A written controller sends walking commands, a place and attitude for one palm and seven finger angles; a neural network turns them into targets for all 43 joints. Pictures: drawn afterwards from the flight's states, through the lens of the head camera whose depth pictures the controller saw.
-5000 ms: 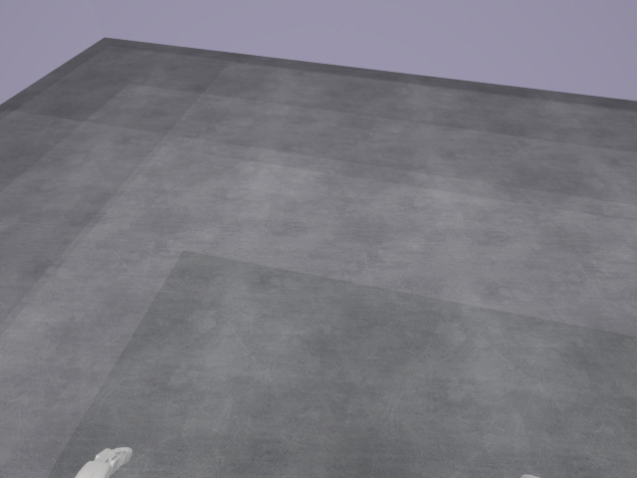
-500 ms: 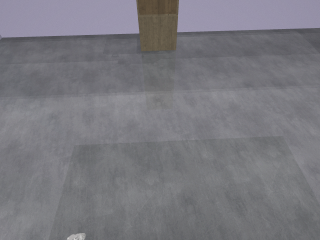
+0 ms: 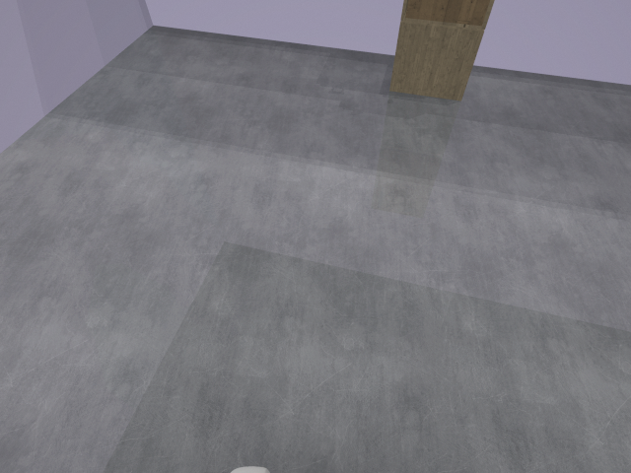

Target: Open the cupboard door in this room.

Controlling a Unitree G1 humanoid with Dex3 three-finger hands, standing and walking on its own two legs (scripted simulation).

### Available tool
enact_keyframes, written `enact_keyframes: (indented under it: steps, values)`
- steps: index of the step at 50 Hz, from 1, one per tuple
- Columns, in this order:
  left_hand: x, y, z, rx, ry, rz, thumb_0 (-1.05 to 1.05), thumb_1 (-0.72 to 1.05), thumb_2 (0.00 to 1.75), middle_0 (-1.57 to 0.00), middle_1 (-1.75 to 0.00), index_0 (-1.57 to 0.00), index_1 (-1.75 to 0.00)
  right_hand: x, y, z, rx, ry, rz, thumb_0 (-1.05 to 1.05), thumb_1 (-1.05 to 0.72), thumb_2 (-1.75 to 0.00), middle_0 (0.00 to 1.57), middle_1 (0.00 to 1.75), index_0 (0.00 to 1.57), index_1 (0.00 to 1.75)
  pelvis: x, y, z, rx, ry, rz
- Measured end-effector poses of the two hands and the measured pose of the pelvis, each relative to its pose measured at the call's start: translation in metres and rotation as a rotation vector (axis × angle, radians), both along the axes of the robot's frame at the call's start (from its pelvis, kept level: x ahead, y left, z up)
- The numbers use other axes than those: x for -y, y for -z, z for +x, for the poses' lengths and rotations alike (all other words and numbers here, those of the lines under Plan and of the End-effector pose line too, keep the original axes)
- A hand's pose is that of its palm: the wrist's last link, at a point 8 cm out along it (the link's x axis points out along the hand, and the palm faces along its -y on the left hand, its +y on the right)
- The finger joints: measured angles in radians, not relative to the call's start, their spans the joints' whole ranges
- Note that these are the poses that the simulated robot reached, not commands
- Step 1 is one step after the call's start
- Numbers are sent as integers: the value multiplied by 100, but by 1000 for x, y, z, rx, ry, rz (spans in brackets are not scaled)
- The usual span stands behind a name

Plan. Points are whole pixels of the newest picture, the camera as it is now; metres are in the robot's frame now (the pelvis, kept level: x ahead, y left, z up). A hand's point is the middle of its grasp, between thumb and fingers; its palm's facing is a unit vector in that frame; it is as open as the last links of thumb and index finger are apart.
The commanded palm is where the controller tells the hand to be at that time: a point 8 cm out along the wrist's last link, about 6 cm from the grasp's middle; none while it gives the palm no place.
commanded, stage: turn or walk to find it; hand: left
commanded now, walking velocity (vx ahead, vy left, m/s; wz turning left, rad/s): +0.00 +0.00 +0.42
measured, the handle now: out of the picture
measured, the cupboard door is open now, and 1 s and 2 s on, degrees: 0 0 0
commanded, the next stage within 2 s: stand and wait in 0.12 s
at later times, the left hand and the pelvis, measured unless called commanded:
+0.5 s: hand out of the picture +0.04 +0.22 -0.16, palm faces +0.13 -0.96 -0.25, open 7.4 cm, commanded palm none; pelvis +0.00 +0.02 +0.00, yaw +6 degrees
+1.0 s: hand out of the picture -0.07 +0.23 -0.19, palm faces +0.30 -0.93 -0.22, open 7.4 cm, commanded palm none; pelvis -0.03 +0.04 +0.00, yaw +14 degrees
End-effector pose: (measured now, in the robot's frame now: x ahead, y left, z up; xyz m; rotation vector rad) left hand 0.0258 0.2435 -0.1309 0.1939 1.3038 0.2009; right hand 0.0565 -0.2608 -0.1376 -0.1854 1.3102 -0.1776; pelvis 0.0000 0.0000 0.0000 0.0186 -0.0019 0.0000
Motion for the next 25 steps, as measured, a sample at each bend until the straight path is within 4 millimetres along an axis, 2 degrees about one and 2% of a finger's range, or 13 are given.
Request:
enact_keyframes:
  steps: [5,10,14,18,25]
  values:
    - [-37,24,-31,-66,-81,-14,0,90,90,-20,-30,-21,-30,-34,-8,45,107,-99,-31,1,-91,-90,20,30,20,30,-24,11,-2,-3,-43,-12]
    - [-55,16,-34,-70,-114,-16,0,91,90,-19,-30,-20,-30,-60,-23,59,149,-146,-36,1,-90,-90,20,30,20,30,-35,0,-2,1,-70,-34]
    - [-59,7,-23,-18,-116,-16,0,91,90,-19,-30,-20,-30,-73,-25,57,148,-158,-16,0,-90,-90,21,30,20,30,-40,-6,-2,5,-85,-32]
    - [-54,1,-13,15,-108,-11,0,91,90,-19,-30,-20,-30,-79,-19,46,133,-146,15,1,-90,-90,21,30,20,30,-39,-8,-2,11,-92,-21]
    - [-23,-2,3,61,-75,-2,0,90,90,-19,-30,-20,-30,-60,6,13,62,-93,57,0,-91,-90,21,30,20,30,-21,0,-2,20,-98,15]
